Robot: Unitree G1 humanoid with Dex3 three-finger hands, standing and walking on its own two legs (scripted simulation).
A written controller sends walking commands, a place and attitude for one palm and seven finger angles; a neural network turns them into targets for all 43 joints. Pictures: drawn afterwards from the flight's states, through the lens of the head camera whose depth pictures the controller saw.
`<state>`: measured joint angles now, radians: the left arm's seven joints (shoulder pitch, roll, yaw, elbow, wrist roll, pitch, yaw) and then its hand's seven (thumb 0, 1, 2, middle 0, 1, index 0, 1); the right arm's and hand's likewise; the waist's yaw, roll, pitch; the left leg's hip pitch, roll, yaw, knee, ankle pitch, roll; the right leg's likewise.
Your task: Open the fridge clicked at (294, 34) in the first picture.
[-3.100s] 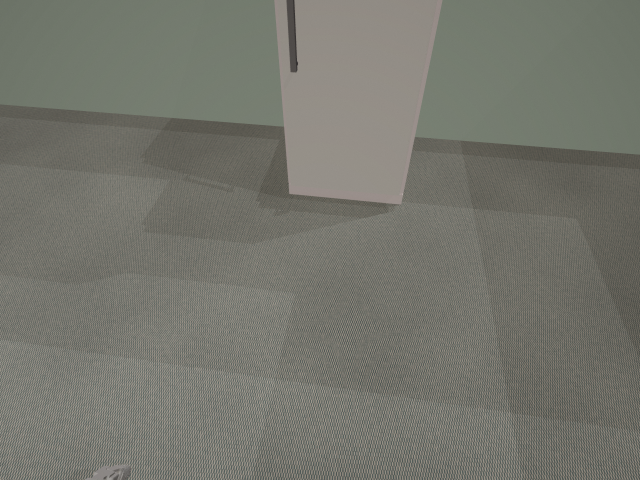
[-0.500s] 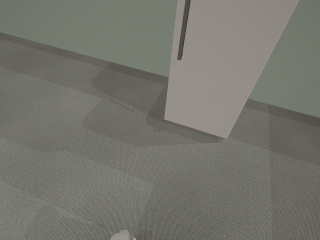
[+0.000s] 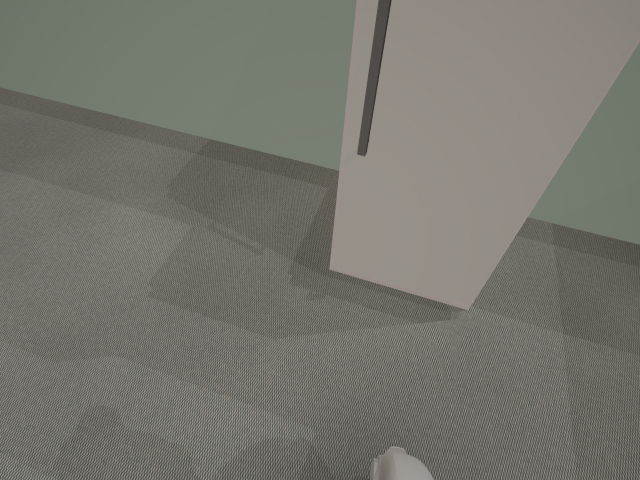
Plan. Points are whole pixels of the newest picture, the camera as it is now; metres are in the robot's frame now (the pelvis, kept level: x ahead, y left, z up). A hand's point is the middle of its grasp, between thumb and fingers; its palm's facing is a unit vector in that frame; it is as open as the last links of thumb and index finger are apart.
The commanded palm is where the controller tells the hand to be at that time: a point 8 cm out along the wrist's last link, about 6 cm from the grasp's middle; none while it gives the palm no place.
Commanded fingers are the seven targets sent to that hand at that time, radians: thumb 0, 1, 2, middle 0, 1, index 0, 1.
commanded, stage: turn to face it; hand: left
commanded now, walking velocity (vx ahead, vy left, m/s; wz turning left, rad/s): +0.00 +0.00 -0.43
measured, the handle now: (378, 54) +0.90 -0.08 +0.12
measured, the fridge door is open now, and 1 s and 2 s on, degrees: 0 0 0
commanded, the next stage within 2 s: take the last steps up to it in 0.54 s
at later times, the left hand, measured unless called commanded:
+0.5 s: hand (229, 442) +0.20 +0.14 -0.17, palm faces -0.07 -0.97 -0.22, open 7.3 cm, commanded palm none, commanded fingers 0.00 0.90 0.90 -0.20 -0.30 -0.20 -0.30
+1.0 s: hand (248, 433) +0.22 +0.12 -0.17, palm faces -0.19 -0.96 -0.20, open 7.4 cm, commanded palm none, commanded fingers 0.00 0.90 0.90 -0.20 -0.30 -0.20 -0.30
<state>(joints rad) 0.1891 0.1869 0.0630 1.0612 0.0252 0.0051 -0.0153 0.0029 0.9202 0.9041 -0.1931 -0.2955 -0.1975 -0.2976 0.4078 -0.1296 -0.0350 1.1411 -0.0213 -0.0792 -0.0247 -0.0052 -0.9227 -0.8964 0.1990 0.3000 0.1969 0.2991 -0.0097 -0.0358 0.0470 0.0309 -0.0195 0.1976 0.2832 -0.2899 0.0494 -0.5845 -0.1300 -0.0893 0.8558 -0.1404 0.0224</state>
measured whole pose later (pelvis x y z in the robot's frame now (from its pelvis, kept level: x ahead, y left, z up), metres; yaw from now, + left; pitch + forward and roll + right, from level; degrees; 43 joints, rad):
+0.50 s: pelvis +0.11 -0.04 -0.01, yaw -9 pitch -1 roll +0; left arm 0.21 0.17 0.06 1.00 0.02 0.02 0.01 0.00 0.92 0.90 -0.20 -0.30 -0.20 -0.30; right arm 0.18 -0.18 -0.04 0.99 -0.02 0.01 -0.02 0.00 -0.91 -0.90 0.20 0.30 0.19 0.30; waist 0.02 0.01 0.01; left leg -0.40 0.08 0.05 0.80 -0.39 -0.05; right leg -0.33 0.04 -0.05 0.47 -0.13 -0.07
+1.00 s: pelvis +0.16 -0.05 -0.01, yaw -14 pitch +0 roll +0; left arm 0.30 0.14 0.04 1.06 0.02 -0.04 0.00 0.00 0.91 0.90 -0.19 -0.30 -0.20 -0.30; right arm 0.33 -0.20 -0.05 1.12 -0.03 0.01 0.00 0.00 -0.91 -0.90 0.20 0.30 0.20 0.30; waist 0.00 0.05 0.01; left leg -0.37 0.09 0.08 0.91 -0.44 -0.02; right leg -0.15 -0.01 -0.11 0.49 -0.33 -0.03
